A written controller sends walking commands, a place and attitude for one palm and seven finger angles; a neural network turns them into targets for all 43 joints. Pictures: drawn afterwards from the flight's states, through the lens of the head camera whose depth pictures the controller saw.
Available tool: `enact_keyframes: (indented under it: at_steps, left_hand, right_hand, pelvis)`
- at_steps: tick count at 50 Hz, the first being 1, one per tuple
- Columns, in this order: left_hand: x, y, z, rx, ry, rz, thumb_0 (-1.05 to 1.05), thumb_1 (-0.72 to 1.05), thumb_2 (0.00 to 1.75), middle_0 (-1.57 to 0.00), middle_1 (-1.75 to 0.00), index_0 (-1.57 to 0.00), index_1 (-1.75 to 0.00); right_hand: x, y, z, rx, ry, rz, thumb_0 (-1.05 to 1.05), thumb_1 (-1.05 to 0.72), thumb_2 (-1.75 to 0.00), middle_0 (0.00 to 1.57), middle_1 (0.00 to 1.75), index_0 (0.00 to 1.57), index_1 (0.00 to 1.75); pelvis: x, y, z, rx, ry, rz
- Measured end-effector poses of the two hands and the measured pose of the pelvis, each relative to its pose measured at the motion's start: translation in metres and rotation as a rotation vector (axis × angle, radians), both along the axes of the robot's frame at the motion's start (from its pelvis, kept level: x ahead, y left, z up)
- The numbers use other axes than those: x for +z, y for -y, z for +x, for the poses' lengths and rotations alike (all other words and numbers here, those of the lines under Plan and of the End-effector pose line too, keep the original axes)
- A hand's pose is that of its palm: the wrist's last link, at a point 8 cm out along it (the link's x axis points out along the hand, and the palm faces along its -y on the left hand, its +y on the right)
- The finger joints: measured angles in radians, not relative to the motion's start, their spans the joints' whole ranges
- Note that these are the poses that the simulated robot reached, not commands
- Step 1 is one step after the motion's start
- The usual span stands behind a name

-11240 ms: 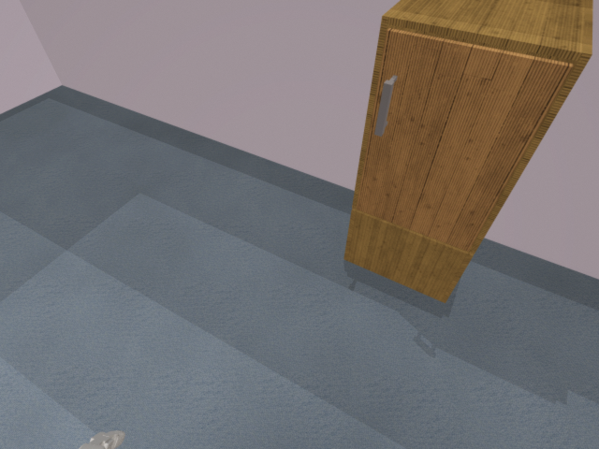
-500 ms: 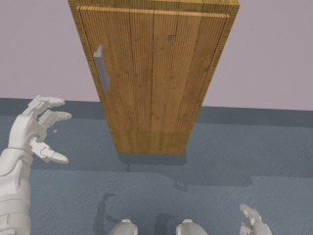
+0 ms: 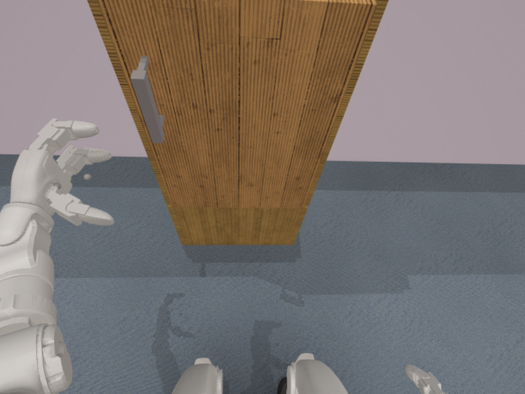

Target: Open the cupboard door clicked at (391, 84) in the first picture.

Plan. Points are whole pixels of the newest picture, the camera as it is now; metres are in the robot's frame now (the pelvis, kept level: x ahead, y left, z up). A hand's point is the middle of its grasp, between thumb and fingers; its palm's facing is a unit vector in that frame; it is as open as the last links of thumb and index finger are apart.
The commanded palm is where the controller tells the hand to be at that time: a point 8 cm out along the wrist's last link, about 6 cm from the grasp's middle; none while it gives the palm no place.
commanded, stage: move the hooked fingers beside the handle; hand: left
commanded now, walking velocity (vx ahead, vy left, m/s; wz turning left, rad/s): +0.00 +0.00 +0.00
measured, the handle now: (151, 102) +0.58 +0.19 +0.06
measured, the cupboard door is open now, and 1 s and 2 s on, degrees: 0 0 0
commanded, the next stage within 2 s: slide the fingers in behind the handle in 1.50 s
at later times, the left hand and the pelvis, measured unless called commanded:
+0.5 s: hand (100, 138) +0.49 +0.26 +0.06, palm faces -0.01 -1.00 -0.01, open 14.0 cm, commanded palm +0.47 +0.30 +0.06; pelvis +0.00 +0.01 -0.01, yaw -1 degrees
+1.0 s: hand (105, 132) +0.51 +0.26 +0.05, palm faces +0.00 -1.00 -0.02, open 14.0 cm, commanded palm +0.49 +0.30 +0.06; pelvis +0.01 +0.01 -0.01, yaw -2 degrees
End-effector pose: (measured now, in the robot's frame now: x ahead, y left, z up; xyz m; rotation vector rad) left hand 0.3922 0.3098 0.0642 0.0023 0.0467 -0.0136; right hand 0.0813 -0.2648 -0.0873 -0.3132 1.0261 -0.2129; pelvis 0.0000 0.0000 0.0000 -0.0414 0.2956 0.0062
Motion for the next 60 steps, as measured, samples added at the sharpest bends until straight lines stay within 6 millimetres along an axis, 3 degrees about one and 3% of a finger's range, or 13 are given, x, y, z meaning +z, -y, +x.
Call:
enact_keyframes:
  at_steps: [9, 25, 39, 47, 60]
  left_hand:
    - [0.001, -0.012, 0.018, 0.034, 0.023, 0.022, -0.01, -0.50, 0.30, -0.30, -1.20, -0.30, -1.20]
    - [-0.004, -0.003, 0.077, 0.004, 0.015, 0.010, -0.01, -0.50, 0.30, -0.30, -1.20, -0.30, -1.20]
    - [-0.003, -0.001, 0.109, 0.014, 0.005, 0.025, -0.01, -0.50, 0.30, -0.30, -1.20, -0.30, -1.20]
    - [-0.012, 0.001, 0.105, -0.008, -0.035, 0.014, -0.01, -0.50, 0.30, -0.30, -1.20, -0.30, -1.20]
    - [-0.004, -0.001, 0.090, 0.005, -0.005, 0.019, -0.01, -0.50, 0.30, -0.30, -1.20, -0.30, -1.20]
  right_hand:
    - [-0.005, 0.002, -0.026, -0.042, -0.096, -0.003, 0.01, -0.91, -0.90, 0.21, 0.30, 0.20, 0.30]
    - [-0.011, -0.001, -0.065, -0.103, -0.247, -0.033, 0.01, -0.91, -0.90, 0.21, 0.30, 0.20, 0.30]
    - [-0.012, -0.012, -0.091, -0.149, -0.359, -0.015, 0.01, -0.91, -0.90, 0.21, 0.30, 0.20, 0.30]
    - [-0.009, -0.014, -0.092, -0.164, -0.380, -0.001, 0.01, -0.91, -0.90, 0.21, 0.30, 0.20, 0.30]
    - [-0.008, -0.010, -0.064, -0.122, -0.322, -0.007, 0.01, -0.91, -0.90, 0.21, 0.30, 0.20, 0.30]
  pelvis:
    - [-0.004, 0.000, 0.001, -0.010, -0.024, -0.006]
    - [-0.013, -0.007, -0.001, -0.014, -0.091, -0.020]
    - [-0.015, -0.011, 0.004, -0.021, -0.127, -0.029]
    - [-0.011, -0.012, 0.009, -0.030, -0.128, -0.029]
    - [-0.008, -0.011, 0.010, -0.012, -0.098, -0.033]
